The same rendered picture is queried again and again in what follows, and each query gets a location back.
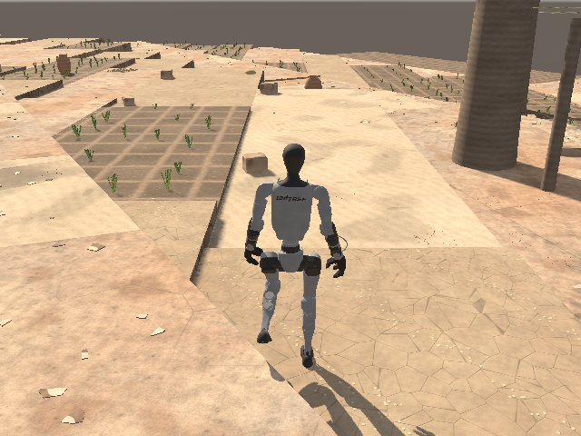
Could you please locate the right robot thigh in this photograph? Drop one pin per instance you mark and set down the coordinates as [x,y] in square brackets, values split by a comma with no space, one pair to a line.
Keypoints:
[311,275]

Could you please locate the robot right shin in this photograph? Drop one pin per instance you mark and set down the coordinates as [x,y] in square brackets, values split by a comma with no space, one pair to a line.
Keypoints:
[308,326]

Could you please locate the robot left hand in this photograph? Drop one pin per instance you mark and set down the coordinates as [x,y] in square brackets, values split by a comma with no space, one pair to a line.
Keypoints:
[247,254]

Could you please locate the robot right forearm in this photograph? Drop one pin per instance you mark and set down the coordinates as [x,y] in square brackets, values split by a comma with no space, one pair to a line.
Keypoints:
[334,244]

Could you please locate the robot left forearm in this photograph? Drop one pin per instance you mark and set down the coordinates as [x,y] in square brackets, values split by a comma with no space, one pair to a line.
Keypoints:
[252,238]

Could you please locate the right robot upper arm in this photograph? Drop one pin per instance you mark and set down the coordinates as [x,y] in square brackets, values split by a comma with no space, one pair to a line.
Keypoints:
[320,193]

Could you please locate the robot right hand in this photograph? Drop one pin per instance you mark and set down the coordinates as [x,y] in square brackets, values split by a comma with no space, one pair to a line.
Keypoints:
[340,264]

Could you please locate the left robot upper arm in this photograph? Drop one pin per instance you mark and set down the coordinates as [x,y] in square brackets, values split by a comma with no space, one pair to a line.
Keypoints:
[259,205]

